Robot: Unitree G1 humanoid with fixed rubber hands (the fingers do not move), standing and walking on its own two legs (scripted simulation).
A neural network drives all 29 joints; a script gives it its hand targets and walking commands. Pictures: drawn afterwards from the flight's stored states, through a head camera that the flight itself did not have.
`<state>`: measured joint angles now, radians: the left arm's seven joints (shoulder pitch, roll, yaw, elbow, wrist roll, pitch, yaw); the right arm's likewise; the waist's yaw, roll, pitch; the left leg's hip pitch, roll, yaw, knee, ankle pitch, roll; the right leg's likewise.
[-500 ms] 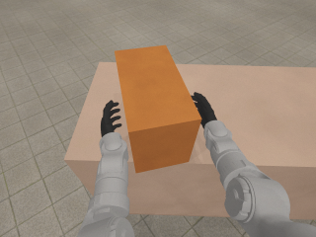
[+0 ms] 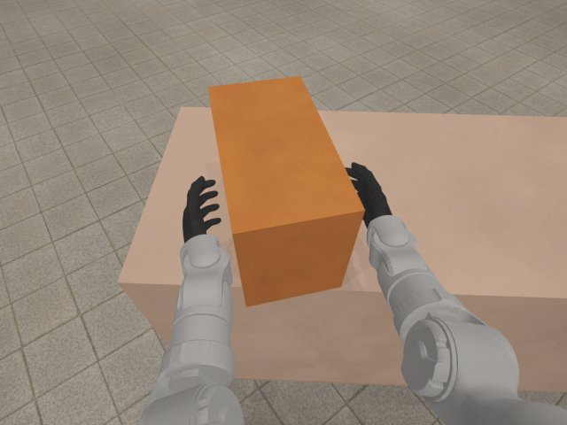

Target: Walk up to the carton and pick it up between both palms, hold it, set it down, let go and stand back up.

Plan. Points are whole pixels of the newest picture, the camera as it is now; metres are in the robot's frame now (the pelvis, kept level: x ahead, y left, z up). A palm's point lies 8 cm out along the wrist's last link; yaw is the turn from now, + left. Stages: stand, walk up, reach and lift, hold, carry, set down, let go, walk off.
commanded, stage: reach and lift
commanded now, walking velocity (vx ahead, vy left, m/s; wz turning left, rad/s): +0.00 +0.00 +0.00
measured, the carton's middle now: (274, 187) +0.50 +0.11 +0.02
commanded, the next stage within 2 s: none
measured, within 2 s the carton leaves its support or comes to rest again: leaves its support in 0.62 s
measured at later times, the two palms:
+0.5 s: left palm (198, 234) +0.36 +0.19 +0.06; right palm (374, 218) +0.43 -0.05 +0.06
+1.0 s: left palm (204, 210) +0.37 +0.18 +0.11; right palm (398, 213) +0.41 -0.08 +0.11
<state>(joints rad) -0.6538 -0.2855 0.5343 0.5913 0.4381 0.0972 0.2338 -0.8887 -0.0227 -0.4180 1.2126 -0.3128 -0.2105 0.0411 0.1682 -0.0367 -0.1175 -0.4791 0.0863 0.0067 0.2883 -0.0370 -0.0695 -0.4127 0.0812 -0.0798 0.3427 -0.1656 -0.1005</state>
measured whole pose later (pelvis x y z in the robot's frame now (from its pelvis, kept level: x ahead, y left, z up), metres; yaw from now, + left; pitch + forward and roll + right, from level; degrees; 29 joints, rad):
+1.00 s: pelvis -0.01 +0.01 +0.00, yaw +1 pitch +4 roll +0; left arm -0.69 -0.18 0.40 0.59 0.36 0.29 0.19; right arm -0.81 0.01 -0.24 1.06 -0.12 -0.06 -0.11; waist 0.06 -0.06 -0.07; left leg -0.31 0.07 0.02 0.29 -0.05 -0.05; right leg -0.23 0.06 -0.10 0.32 -0.17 -0.08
